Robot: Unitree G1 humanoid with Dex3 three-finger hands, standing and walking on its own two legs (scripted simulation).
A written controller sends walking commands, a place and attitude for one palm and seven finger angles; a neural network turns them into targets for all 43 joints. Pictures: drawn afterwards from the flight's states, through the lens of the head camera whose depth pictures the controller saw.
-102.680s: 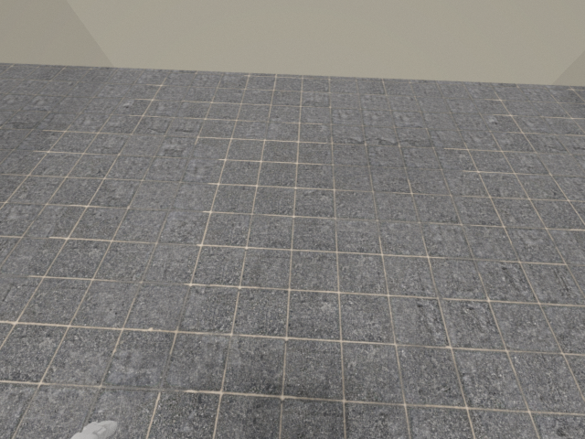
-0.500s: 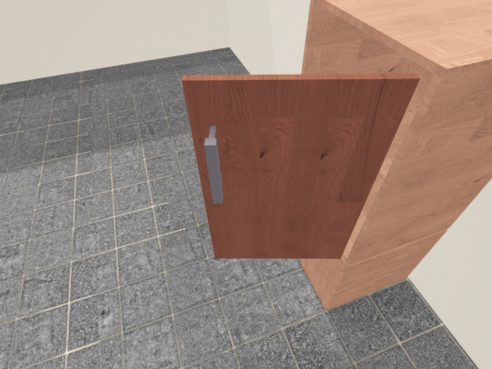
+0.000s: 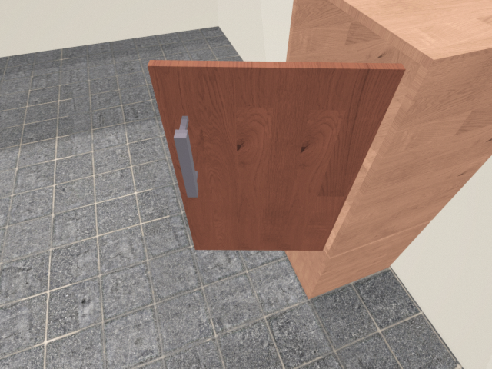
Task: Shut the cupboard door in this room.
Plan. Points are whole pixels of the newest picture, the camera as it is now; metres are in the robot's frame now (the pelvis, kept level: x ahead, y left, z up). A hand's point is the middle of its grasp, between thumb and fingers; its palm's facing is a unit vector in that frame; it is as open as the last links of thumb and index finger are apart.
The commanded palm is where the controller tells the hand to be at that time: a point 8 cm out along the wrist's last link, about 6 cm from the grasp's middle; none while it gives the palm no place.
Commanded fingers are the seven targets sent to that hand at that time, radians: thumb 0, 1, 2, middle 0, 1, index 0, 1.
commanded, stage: shuffle to correct the standing spot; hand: left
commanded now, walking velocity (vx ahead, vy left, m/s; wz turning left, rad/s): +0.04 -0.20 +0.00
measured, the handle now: (188, 159) +0.46 +0.14 +0.07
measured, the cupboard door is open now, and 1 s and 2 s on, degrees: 70 70 70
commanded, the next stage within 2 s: come to a stop and stand still in 0.38 s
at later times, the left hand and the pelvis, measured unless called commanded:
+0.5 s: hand out of the picture +0.07 +0.13 -0.17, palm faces +0.03 -0.99 -0.15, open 7.3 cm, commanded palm none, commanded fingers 0.00 0.90 0.90 -0.20 -0.30 -0.20 -0.30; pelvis +0.03 -0.05 +0.01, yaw +0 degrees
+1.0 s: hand out of the picture +0.06 +0.11 -0.18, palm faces +0.06 -0.97 -0.23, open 7.3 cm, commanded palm none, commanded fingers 0.00 0.90 0.90 -0.20 -0.30 -0.20 -0.30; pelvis +0.02 -0.09 -0.01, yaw +3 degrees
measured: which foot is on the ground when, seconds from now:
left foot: down 0.00-0.00, up 0.02-0.22, down 0.24-0.60, up 0.62-0.88, down 0.90-1.00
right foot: down 0.00-0.24, up 0.26-0.58, down 0.60-1.00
